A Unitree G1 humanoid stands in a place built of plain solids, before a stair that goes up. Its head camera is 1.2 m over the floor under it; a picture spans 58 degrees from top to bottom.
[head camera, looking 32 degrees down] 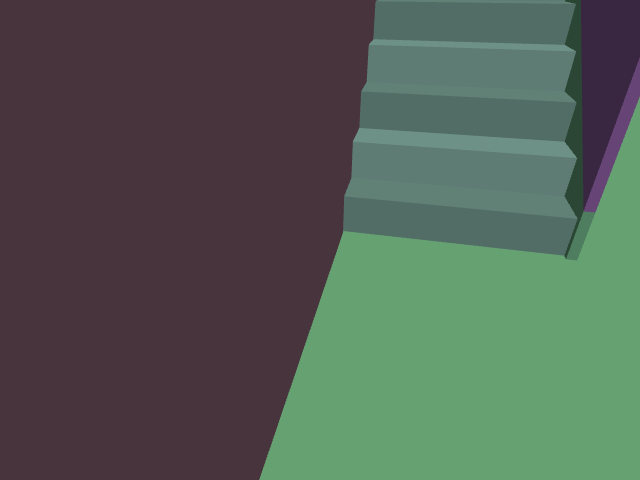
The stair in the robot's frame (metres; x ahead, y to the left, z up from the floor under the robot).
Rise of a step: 0.21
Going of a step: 0.24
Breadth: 1.11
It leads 12 degrees to the right of straight ahead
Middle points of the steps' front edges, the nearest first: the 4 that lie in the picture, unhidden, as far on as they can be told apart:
1.89 -0.67 0.21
2.13 -0.72 0.42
2.37 -0.77 0.62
2.61 -0.82 0.83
